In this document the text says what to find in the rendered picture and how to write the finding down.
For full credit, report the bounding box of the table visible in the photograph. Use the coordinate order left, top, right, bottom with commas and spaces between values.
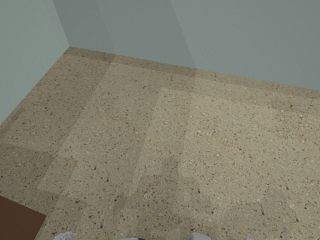
0, 195, 46, 240

